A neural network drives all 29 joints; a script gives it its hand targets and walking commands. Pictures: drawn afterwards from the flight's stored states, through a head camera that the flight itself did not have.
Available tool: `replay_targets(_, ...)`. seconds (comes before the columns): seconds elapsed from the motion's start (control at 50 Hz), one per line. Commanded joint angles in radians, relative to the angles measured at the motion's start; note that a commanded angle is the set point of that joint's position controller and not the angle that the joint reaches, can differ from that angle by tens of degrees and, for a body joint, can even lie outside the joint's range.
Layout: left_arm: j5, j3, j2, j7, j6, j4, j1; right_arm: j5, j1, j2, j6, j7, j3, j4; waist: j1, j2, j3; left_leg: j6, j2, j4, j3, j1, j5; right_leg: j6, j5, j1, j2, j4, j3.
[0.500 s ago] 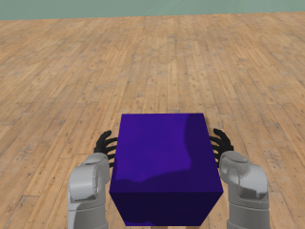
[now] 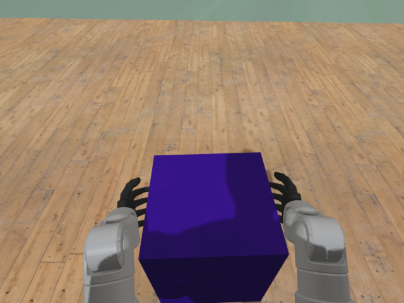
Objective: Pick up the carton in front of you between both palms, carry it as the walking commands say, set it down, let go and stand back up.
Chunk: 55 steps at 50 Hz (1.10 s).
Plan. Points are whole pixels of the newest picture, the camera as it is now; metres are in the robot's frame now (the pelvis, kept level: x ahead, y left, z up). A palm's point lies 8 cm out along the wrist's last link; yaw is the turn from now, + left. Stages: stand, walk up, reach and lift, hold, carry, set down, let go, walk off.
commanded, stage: carry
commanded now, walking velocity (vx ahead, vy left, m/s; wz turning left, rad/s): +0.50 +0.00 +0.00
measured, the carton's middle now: (209, 231) +0.26 +0.00 +0.01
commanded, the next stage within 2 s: none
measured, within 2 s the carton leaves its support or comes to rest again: neither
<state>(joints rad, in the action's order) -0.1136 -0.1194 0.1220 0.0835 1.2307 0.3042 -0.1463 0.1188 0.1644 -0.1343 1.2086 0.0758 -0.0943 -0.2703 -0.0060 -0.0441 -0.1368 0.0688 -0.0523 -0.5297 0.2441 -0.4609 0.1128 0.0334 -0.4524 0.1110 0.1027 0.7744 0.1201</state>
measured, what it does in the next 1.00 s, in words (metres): walks ahead: right foot, then left foot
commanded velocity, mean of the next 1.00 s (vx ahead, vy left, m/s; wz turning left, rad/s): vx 0.03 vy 0.00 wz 0.00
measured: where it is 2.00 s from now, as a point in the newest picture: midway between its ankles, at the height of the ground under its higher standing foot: outside the picture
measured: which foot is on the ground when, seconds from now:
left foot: down 0.00-0.40, up 0.42-0.50, down 0.52-1.00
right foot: up 0.00-0.34, down 0.36-1.00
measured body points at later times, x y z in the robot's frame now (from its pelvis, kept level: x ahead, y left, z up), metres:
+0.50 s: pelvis +0.26 -0.02 +0.01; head +0.26 -0.04 +0.46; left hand +0.53 +0.14 +0.09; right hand +0.54 -0.17 +0.08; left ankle +0.17 +0.10 -0.71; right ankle +0.34 -0.10 -0.72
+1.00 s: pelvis +0.32 +0.00 +0.01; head +0.30 +0.00 +0.46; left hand +0.58 +0.17 +0.08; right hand +0.60 -0.14 +0.09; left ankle +0.21 +0.10 -0.72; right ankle +0.34 -0.10 -0.72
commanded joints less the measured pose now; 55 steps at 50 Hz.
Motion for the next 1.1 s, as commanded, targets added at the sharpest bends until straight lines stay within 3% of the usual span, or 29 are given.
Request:
replay_targets(0.0, 0.415, 0.743, 0.906, -0.261, -0.008, 0.076, -0.502, -0.401, 0.396, -0.916, -0.004, -0.254, 0.674, -0.055, -0.019, 0.270, -0.282, 0.155, -0.359, 0.265, -0.608, 0.724, -0.118, -0.034, -0.013, 0.612, -0.046, 0.527, -0.090)
replay_targets(0.02, 0.419, 0.747, 0.935, -0.263, -0.023, 0.081, -0.504, -0.409, 0.415, -0.953, -0.015, -0.255, 0.687, -0.072, -0.017, 0.152, -0.286, 0.124, -0.340, 0.249, -0.529, 0.670, -0.151, -0.048, 0.042, 0.605, -0.004, 0.503, -0.115)
replay_targets(0.04, 0.419, 0.756, 0.957, -0.263, -0.037, 0.085, -0.502, -0.418, 0.434, -0.979, -0.028, -0.257, 0.698, -0.092, -0.010, 0.093, -0.267, 0.086, -0.323, 0.268, -0.455, 0.596, -0.137, -0.052, 0.100, 0.571, 0.027, 0.425, -0.126)
replay_targets(0.06, 0.416, 0.762, 0.980, -0.261, -0.049, 0.087, -0.498, -0.425, 0.447, -0.990, -0.037, -0.258, 0.707, -0.107, -0.007, 0.104, -0.260, 0.058, -0.302, 0.299, -0.400, 0.543, -0.071, -0.052, 0.140, 0.532, 0.037, 0.354, -0.120)
replay_targets(0.08, 0.414, 0.765, 0.993, -0.257, -0.059, 0.089, -0.484, -0.432, 0.447, -0.994, -0.044, -0.260, 0.716, -0.119, -0.006, 0.129, -0.249, 0.051, -0.287, 0.317, -0.345, 0.514, -0.092, -0.047, 0.159, 0.505, 0.024, 0.295, -0.090)
replay_targets(0.14, 0.393, 0.769, 0.993, -0.241, -0.082, 0.100, -0.415, -0.438, 0.401, -0.971, -0.055, -0.270, 0.727, -0.144, -0.004, 0.173, -0.227, 0.061, -0.250, 0.309, -0.214, 0.508, -0.303, -0.022, 0.189, 0.480, -0.006, 0.111, -0.025)
replay_targets(0.18, 0.382, 0.771, 0.976, -0.230, -0.086, 0.119, -0.390, -0.441, 0.374, -0.946, -0.056, -0.274, 0.728, -0.161, -0.001, 0.192, -0.205, 0.049, -0.217, 0.277, -0.134, 0.510, -0.430, -0.015, 0.241, 0.455, -0.028, -0.034, 0.013)
replay_targets(0.26, 0.398, 0.776, 0.914, -0.225, -0.065, 0.189, -0.411, -0.426, 0.350, -0.881, -0.042, -0.262, 0.715, -0.207, -0.010, 0.223, -0.178, 0.011, -0.184, 0.216, -0.049, 0.495, -0.558, -0.023, 0.427, 0.337, -0.069, -0.215, 0.071)
replay_targets(0.3, 0.403, 0.764, 0.877, -0.229, -0.043, 0.192, -0.398, -0.409, 0.345, -0.847, -0.025, -0.254, 0.703, -0.209, -0.004, 0.199, -0.170, -0.015, -0.163, 0.134, -0.024, 0.479, -0.493, -0.027, 0.533, 0.235, -0.081, -0.327, 0.096)
replay_targets(0.32, 0.403, 0.755, 0.859, -0.233, -0.032, 0.186, -0.390, -0.401, 0.348, -0.828, -0.015, -0.250, 0.696, -0.201, 0.006, 0.160, -0.160, -0.044, -0.139, 0.063, -0.003, 0.440, -0.433, -0.023, 0.631, 0.141, -0.083, -0.433, 0.113)
replay_targets(0.34, 0.402, 0.743, 0.836, -0.238, -0.019, 0.179, -0.390, -0.393, 0.350, -0.809, -0.005, -0.247, 0.689, -0.189, 0.010, 0.132, -0.168, -0.075, -0.121, 0.006, -0.010, 0.363, -0.352, -0.022, 0.715, 0.006, -0.046, -0.460, 0.086)
replay_targets(0.36, 0.401, 0.729, 0.808, -0.242, -0.006, 0.169, -0.404, -0.388, 0.354, -0.791, 0.006, -0.244, 0.683, -0.177, 0.007, 0.031, -0.213, -0.117, -0.089, -0.105, -0.025, 0.252, -0.103, -0.039, 1.104, -0.154, 0.105, -0.365, -0.056)
replay_targets(0.38, 0.386, 0.707, 0.803, -0.246, -0.001, 0.124, -0.389, -0.393, 0.369, -0.782, 0.024, -0.239, 0.692, -0.176, 0.015, -0.102, -0.310, -0.135, -0.052, -0.197, -0.101, 0.125, 0.236, -0.160, 1.372, -0.344, 0.257, -0.292, -0.209)
replay_targets(0.4, 0.386, 0.692, 0.815, -0.247, -0.004, 0.087, -0.351, -0.399, 0.367, -0.777, 0.034, -0.239, 0.700, -0.174, 0.021, -0.170, -0.341, -0.134, -0.024, -0.230, -0.137, 0.080, 0.447, -0.222, 1.290, -0.348, 0.287, -0.348, -0.279)
replay_targets(0.44, 0.386, 0.687, 0.869, -0.252, -0.009, 0.069, -0.371, -0.402, 0.406, -0.824, 0.032, -0.243, 0.711, -0.157, 0.012, -0.127, -0.332, -0.107, -0.033, -0.095, -0.180, 0.098, 0.502, -0.209, 0.998, -0.283, 0.253, -0.418, -0.241)
replay_targets(0.48, 0.390, 0.691, 0.917, -0.256, -0.018, 0.076, -0.416, -0.414, 0.456, -0.883, 0.018, -0.248, 0.722, -0.153, 0.007, -0.115, -0.312, -0.101, -0.032, 0.094, -0.154, 0.216, 0.342, -0.136, 0.837, -0.186, 0.194, -0.423, -0.149)
replay_targets(0.52, 0.401, 0.703, 0.941, -0.259, -0.028, 0.096, -0.441, -0.420, 0.471, -0.915, 0.007, -0.249, 0.730, -0.163, 0.008, -0.078, -0.321, -0.111, -0.042, 0.174, -0.142, 0.323, 0.119, -0.096, 0.665, -0.108, 0.138, -0.414, -0.077)
replay_targets(0.54, 0.412, 0.711, 0.942, -0.262, -0.031, 0.121, -0.475, -0.420, 0.484, -0.928, 0.001, -0.247, 0.734, -0.162, 0.006, -0.026, -0.307, -0.115, -0.083, 0.173, -0.162, 0.287, 0.074, -0.081, 0.666, -0.134, 0.113, -0.374, -0.024)
replay_targets(0.58, 0.415, 0.716, 0.938, -0.260, -0.029, 0.118, -0.497, -0.413, 0.502, -0.909, 0.006, -0.246, 0.719, -0.167, 0.009, 0.017, -0.289, -0.115, -0.115, 0.092, -0.161, 0.324, -0.100, -0.072, 0.782, -0.080, 0.091, -0.319, -0.027)
replay_targets(0.68, 0.385, 0.709, 0.901, -0.252, -0.014, 0.051, -0.426, -0.395, 0.403, -0.880, 0.017, -0.250, 0.691, -0.080, 0.007, 0.059, -0.284, -0.112, -0.112, 0.035, -0.157, 0.322, -0.330, -0.084, 0.970, -0.046, 0.085, -0.218, -0.018)
replay_targets(0.82, 0.407, 0.727, 0.925, -0.253, -0.021, 0.077, -0.485, -0.407, 0.449, -0.906, 0.006, -0.255, 0.688, -0.093, 0.006, 0.078, -0.258, -0.100, -0.119, 0.025, -0.155, 0.355, -0.440, -0.066, 0.840, 0.036, 0.059, -0.186, 0.001)
replay_targets(0.92, 0.411, 0.731, 0.920, -0.252, -0.021, 0.091, -0.478, -0.404, 0.439, -0.903, 0.005, -0.251, 0.688, -0.108, 0.005, 0.079, -0.261, -0.088, -0.125, 0.014, -0.149, 0.357, -0.440, -0.065, 0.769, 0.042, 0.058, -0.177, 0.001)
replay_targets(1.08, 0.408, 0.729, 0.912, -0.255, -0.016, 0.095, -0.479, -0.405, 0.446, -0.897, 0.009, -0.252, 0.694, -0.117, 0.005, 0.057, -0.229, -0.079, -0.115, 0.040, -0.148, 0.313, -0.243, -0.067, 0.697, 0.040, 0.070, -0.206, -0.008)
